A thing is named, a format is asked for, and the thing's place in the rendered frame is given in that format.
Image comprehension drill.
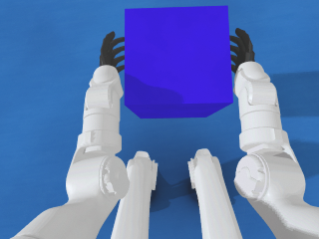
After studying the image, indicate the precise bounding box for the carton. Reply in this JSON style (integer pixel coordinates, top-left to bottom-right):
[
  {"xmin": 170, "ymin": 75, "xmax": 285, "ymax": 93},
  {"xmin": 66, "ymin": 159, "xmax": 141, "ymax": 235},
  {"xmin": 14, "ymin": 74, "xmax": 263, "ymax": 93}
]
[{"xmin": 125, "ymin": 5, "xmax": 233, "ymax": 119}]

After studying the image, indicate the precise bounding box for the robot right thigh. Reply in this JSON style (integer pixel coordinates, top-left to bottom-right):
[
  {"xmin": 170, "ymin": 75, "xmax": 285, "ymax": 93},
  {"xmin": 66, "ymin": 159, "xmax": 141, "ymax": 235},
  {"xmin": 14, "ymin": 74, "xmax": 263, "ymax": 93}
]
[{"xmin": 187, "ymin": 154, "xmax": 243, "ymax": 239}]

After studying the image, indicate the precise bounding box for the left robot upper arm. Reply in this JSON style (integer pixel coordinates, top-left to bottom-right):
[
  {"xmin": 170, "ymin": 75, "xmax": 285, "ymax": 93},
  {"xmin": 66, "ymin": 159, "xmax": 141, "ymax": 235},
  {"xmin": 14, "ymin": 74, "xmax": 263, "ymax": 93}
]
[{"xmin": 10, "ymin": 154, "xmax": 130, "ymax": 239}]

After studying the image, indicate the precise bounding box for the right robot shin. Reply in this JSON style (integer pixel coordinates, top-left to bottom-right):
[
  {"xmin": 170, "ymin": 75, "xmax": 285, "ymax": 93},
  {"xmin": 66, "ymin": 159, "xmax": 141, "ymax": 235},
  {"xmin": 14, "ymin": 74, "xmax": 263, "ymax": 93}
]
[{"xmin": 194, "ymin": 148, "xmax": 222, "ymax": 173}]

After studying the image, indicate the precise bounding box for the left robot forearm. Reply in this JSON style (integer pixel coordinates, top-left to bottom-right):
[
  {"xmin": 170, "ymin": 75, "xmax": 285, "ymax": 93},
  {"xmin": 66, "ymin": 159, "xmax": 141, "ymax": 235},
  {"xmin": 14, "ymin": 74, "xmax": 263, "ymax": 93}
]
[{"xmin": 66, "ymin": 65, "xmax": 124, "ymax": 193}]

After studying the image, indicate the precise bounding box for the left robot hand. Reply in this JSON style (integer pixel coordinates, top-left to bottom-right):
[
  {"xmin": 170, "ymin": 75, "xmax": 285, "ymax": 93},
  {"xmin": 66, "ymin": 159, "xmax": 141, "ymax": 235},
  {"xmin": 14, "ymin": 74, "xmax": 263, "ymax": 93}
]
[{"xmin": 99, "ymin": 31, "xmax": 125, "ymax": 73}]

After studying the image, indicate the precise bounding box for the right robot forearm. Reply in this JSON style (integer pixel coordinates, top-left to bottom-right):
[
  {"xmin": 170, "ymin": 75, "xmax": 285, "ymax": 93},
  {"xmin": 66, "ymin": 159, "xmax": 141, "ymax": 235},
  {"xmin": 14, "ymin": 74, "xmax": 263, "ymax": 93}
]
[{"xmin": 233, "ymin": 61, "xmax": 306, "ymax": 188}]

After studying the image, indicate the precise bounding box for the right robot hand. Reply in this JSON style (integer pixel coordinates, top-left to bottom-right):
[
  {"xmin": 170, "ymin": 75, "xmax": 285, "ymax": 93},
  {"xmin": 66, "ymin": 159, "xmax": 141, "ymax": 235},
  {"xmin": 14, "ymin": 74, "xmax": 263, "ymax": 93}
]
[{"xmin": 229, "ymin": 28, "xmax": 255, "ymax": 75}]

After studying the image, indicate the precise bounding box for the right robot upper arm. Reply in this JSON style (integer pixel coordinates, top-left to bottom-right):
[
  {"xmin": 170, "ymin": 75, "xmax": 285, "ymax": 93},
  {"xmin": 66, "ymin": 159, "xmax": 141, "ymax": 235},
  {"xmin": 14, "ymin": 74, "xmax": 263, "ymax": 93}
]
[{"xmin": 233, "ymin": 153, "xmax": 319, "ymax": 239}]

